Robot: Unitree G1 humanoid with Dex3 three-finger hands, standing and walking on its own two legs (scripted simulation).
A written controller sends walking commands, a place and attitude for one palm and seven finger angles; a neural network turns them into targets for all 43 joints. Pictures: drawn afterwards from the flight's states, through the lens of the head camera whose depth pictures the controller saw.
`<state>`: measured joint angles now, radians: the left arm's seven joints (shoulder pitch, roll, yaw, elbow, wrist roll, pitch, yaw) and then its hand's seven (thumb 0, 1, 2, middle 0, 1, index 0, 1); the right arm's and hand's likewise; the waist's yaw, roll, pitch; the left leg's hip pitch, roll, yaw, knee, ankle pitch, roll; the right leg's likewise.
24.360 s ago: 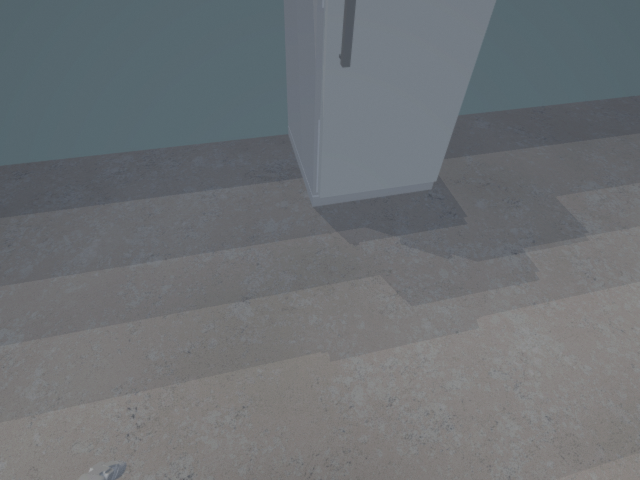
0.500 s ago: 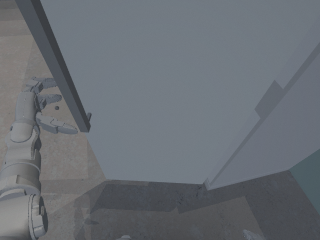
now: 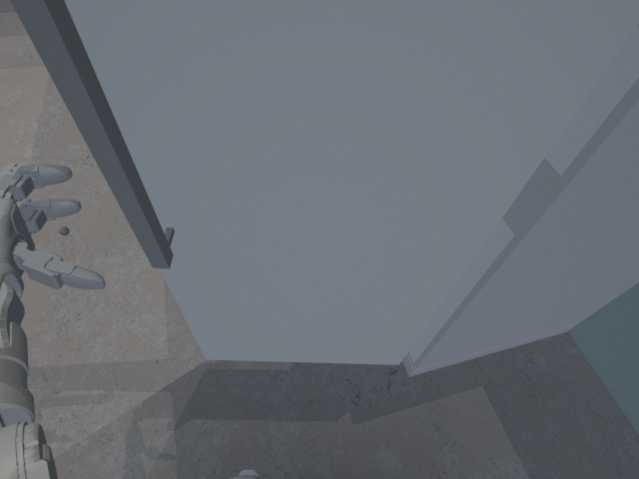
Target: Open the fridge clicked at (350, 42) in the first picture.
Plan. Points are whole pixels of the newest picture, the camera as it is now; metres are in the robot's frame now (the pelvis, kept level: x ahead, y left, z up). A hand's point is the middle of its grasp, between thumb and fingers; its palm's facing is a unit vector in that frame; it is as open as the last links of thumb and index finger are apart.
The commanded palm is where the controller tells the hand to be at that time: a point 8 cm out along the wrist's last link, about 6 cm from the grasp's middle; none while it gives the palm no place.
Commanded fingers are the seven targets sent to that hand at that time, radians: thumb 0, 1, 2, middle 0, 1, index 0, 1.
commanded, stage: slip the hand off the handle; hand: left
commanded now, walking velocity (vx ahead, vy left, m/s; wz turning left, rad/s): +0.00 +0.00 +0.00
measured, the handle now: (116, 136) +0.45 +0.24 +0.18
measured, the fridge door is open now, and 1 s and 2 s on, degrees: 74 74 74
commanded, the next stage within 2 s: draw the hand back to the body in 0.52 s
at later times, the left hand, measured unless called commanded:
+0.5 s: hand (39, 305) +0.29 +0.31 +0.08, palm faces +0.26 -0.95 -0.19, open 14.7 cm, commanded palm +0.25 +0.34 +0.09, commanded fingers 0.00 -0.55 0.20 -0.25 -1.15 -0.25 -1.15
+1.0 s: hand (15, 328) +0.24 +0.28 +0.13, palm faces +0.12 -0.99 -0.01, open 14.7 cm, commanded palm +0.21 +0.32 +0.13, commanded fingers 0.00 -0.55 0.20 -0.25 -1.15 -0.25 -1.15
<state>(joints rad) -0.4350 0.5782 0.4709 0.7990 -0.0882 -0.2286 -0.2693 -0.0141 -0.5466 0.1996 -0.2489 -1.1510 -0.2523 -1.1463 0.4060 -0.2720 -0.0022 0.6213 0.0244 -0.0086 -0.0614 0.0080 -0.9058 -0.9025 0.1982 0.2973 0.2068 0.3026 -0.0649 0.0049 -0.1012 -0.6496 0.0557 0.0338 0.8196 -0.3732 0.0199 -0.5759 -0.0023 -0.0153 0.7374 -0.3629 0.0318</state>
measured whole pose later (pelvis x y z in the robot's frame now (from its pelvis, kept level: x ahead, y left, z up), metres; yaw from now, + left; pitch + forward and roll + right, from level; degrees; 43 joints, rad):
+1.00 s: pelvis -0.01 -0.02 +0.01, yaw +2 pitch +4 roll -1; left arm 0.01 0.46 0.49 0.31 -0.41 -0.08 -0.50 -0.01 -0.55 0.20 -0.25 -1.15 -0.25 -1.15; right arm 0.32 -0.27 0.04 0.55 0.06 -0.22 -0.10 0.01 -0.90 -0.90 0.20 0.30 0.21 0.30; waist 0.02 0.03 -0.09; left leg -0.48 0.04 0.01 0.75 -0.34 0.00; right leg -0.42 -0.01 -0.04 0.71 -0.36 0.01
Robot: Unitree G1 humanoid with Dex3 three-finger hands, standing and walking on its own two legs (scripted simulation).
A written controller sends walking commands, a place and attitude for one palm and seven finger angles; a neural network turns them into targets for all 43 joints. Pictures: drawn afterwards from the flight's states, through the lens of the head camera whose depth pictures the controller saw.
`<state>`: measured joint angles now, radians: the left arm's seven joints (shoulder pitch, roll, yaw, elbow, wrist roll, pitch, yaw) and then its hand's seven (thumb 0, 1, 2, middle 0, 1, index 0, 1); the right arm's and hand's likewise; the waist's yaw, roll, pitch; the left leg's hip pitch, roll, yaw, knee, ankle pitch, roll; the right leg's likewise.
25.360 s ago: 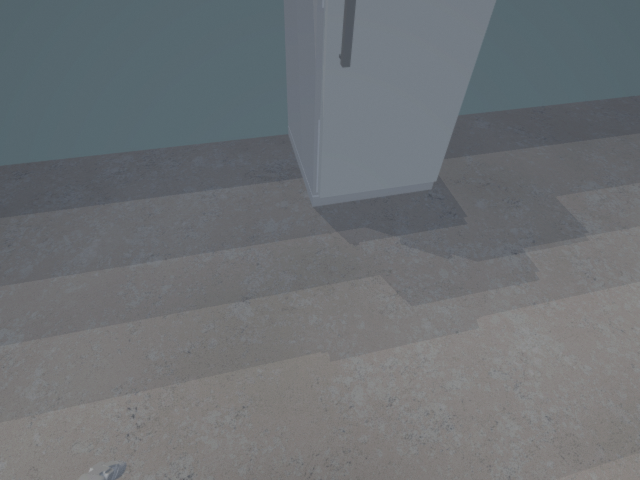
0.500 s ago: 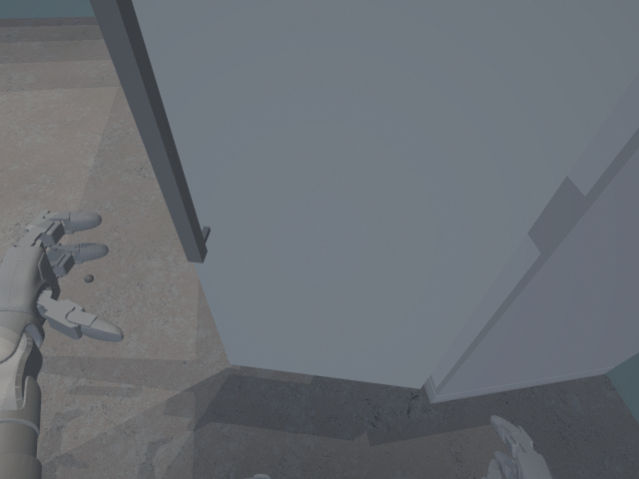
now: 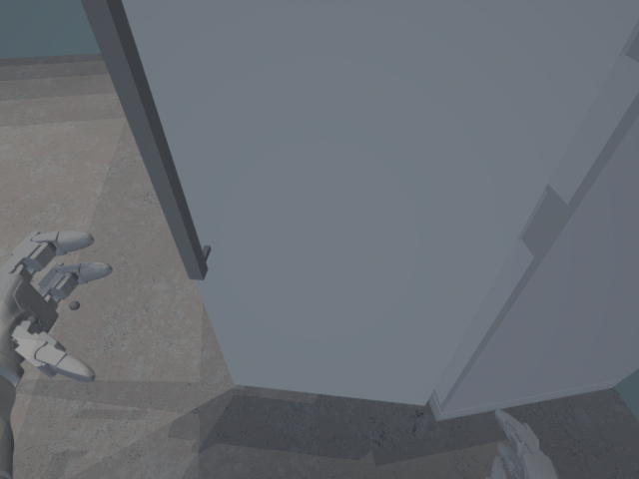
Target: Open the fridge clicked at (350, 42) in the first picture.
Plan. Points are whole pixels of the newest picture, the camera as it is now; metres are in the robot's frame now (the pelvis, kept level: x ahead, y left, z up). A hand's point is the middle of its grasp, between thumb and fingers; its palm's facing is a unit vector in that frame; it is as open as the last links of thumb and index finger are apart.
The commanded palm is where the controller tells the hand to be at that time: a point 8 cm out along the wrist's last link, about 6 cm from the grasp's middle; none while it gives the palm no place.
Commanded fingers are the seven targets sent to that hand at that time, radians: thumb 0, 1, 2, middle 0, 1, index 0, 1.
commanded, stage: draw the hand back to the body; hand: left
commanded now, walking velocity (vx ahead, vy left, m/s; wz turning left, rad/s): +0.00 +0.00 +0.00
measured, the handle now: (168, 161) +0.47 +0.25 +0.17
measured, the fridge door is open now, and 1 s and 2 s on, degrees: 74 74 74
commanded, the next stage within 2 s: step back with the hand held close in 1.22 s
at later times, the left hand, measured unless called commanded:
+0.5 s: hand (39, 319) +0.23 +0.30 +0.15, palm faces +0.50 -0.81 -0.32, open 12.2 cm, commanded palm +0.18 +0.32 +0.17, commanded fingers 0.00 0.32 0.62 -0.22 -0.64 -0.22 -0.64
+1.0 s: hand (34, 316) +0.21 +0.27 +0.18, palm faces +0.48 -0.79 -0.37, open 7.8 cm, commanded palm +0.16 +0.30 +0.20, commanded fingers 0.00 0.90 0.90 -0.20 -0.30 -0.20 -0.30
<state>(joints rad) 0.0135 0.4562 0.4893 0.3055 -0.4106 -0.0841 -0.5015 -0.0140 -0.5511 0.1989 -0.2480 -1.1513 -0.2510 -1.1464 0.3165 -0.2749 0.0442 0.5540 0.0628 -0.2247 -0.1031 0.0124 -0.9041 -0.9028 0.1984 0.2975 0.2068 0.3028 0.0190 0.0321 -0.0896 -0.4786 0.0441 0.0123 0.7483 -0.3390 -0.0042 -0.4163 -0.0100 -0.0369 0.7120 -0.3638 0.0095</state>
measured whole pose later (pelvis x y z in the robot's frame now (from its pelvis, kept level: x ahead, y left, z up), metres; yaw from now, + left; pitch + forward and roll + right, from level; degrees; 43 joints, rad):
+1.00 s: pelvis +0.03 +0.00 +0.03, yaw +0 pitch -5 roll +0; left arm 0.43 0.35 0.35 -0.36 -0.08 -0.05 0.10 0.01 0.80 0.86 -0.21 -0.35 -0.21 -0.35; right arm 0.19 -0.22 0.03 0.65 -0.01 -0.12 -0.10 0.01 -0.91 -0.90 0.20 0.30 0.21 0.30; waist 0.08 0.05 0.01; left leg -0.10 0.02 0.02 0.42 -0.23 0.00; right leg -0.05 -0.03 -0.03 0.41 -0.27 0.01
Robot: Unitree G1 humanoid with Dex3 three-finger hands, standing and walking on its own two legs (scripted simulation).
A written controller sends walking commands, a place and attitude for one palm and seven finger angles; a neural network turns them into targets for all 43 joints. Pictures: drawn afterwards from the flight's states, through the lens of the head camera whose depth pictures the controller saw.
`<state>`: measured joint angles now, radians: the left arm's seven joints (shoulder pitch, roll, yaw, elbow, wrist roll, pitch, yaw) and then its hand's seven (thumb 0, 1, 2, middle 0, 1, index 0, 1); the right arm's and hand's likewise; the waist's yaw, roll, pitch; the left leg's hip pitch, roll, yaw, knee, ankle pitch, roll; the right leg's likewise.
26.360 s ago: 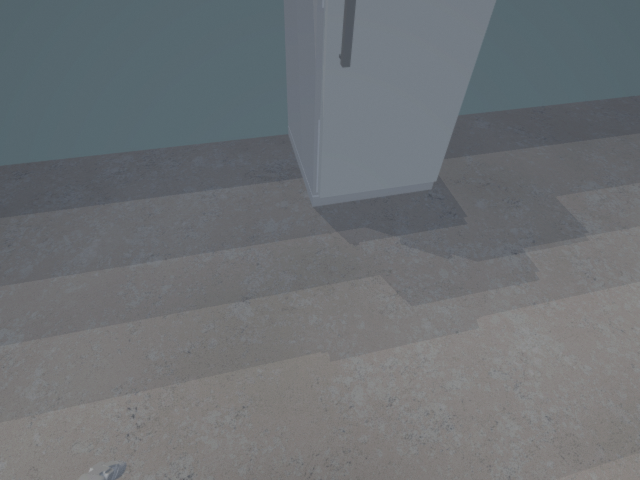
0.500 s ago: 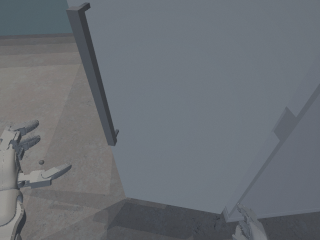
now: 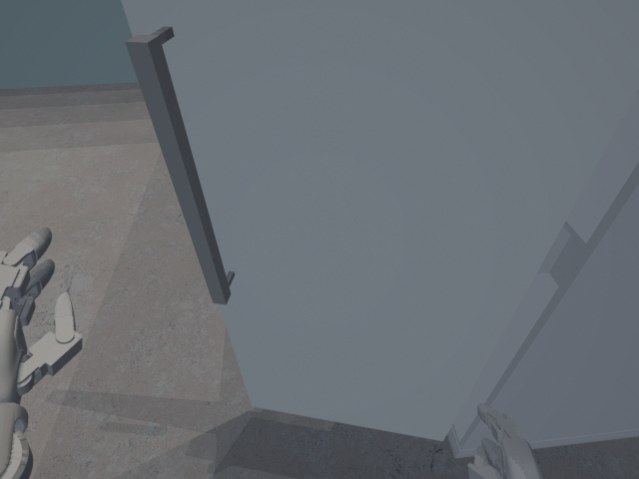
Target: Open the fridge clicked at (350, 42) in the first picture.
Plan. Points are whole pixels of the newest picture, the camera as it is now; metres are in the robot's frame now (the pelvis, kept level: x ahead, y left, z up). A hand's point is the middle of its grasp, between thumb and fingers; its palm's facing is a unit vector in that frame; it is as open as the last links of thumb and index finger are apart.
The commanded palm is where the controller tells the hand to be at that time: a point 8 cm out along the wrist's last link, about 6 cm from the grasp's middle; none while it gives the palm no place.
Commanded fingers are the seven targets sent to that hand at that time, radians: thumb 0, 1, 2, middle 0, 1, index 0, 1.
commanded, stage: draw the hand back to the body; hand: left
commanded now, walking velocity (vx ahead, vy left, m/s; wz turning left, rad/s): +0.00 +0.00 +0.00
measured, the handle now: (199, 194) +0.44 +0.25 +0.14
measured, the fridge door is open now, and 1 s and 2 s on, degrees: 74 74 74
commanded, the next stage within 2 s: step back with the hand held close in 0.22 s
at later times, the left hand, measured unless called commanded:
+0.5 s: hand (75, 334) +0.19 +0.27 +0.16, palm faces +0.44 -0.80 -0.40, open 7.4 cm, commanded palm +0.12 +0.31 +0.17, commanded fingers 0.00 0.90 0.90 -0.20 -0.30 -0.20 -0.30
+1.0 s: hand out of the picture +0.11 +0.30 +0.15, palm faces +0.48 -0.77 -0.43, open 7.4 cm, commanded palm +0.04 +0.33 +0.17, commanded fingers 0.00 0.90 0.90 -0.20 -0.30 -0.20 -0.30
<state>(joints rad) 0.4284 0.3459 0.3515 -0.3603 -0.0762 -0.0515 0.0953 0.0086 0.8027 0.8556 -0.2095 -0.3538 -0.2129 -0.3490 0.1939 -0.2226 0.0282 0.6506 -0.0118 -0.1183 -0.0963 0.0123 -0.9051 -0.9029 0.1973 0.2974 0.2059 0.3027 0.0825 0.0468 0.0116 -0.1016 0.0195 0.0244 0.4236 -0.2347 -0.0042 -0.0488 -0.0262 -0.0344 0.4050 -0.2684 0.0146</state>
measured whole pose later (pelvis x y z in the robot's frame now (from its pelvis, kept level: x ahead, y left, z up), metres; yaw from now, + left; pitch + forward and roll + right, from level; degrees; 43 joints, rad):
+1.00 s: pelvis -0.09 +0.02 -0.02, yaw +2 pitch -1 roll -2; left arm 0.49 0.39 0.42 -0.48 -0.02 -0.23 0.14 0.01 0.89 0.90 -0.21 -0.30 -0.21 -0.30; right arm 0.23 -0.20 0.02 0.57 0.00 -0.09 -0.09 0.01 -0.90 -0.90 0.20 0.30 0.21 0.30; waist 0.02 0.00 0.03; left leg -0.42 0.01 0.00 0.62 -0.23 0.04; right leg -0.32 -0.02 -0.04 0.53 -0.19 0.04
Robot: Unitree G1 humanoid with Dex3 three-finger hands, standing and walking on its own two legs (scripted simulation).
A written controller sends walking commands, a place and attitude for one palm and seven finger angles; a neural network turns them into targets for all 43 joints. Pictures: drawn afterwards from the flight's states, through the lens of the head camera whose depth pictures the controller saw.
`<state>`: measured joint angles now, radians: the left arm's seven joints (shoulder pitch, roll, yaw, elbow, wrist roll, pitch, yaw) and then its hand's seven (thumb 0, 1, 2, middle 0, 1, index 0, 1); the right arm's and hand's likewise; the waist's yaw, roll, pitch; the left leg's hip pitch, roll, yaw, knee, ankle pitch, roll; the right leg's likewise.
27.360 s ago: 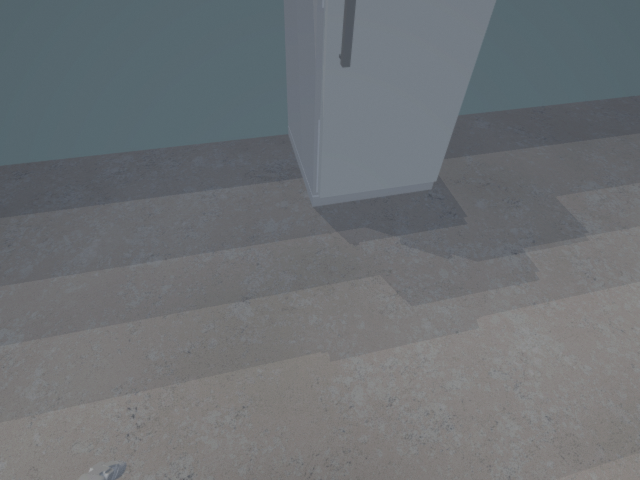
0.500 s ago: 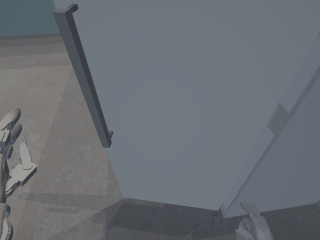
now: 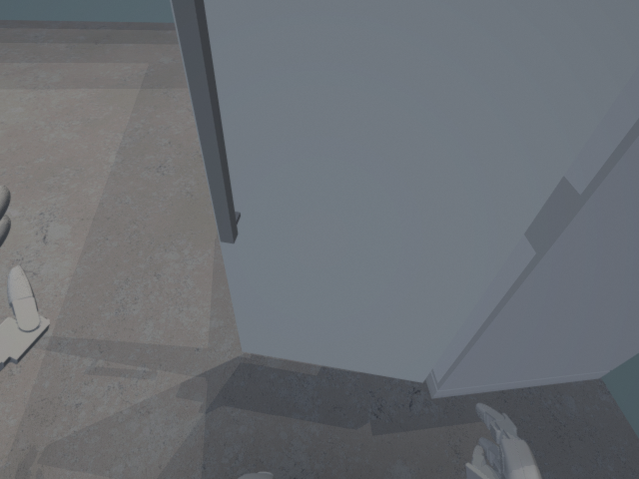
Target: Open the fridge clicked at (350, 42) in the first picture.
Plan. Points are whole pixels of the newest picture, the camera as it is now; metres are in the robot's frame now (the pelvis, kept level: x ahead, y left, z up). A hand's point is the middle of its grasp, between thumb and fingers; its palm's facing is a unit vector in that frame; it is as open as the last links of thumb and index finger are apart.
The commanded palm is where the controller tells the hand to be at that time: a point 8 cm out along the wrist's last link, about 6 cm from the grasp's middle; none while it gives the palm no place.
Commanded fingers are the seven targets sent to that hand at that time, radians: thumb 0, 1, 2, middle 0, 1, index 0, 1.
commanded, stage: step back with the hand held close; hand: left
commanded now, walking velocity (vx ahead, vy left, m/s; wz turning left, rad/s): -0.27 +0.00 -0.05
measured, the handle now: (216, 126) +0.53 +0.21 +0.16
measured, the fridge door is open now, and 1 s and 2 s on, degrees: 74 74 74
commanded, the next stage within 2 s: stop stepping back and stand still in 0.66 s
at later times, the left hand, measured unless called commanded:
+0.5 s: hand out of the picture +0.14 +0.27 +0.18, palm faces +0.43 -0.80 -0.42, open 7.4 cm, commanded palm +0.09 +0.31 +0.19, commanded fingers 0.00 0.90 0.90 -0.20 -0.30 -0.20 -0.30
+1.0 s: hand out of the picture +0.07 +0.27 +0.17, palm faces +0.39 -0.85 -0.37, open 7.4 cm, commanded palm +0.01 +0.31 +0.19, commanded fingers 0.00 0.90 0.90 -0.20 -0.30 -0.20 -0.30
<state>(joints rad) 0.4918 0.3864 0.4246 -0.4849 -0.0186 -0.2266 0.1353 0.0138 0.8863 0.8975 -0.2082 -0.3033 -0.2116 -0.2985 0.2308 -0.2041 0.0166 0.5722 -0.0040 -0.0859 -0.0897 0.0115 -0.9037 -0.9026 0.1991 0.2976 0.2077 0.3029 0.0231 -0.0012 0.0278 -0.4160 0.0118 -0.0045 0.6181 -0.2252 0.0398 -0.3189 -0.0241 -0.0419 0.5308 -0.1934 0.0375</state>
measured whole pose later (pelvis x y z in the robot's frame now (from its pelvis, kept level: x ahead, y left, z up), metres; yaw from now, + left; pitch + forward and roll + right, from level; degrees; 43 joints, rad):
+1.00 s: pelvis -0.15 +0.02 +0.01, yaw -4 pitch +1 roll -1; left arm 0.48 0.41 0.39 -0.45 -0.04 -0.19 0.16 0.01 0.88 0.90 -0.21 -0.30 -0.21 -0.30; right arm 0.27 -0.21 0.01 0.68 0.00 -0.11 -0.09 0.01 -0.90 -0.90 0.20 0.30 0.21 0.30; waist 0.00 -0.05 -0.06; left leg -0.34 -0.02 0.02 0.55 -0.24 0.05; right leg -0.20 0.01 0.00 0.52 -0.32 0.02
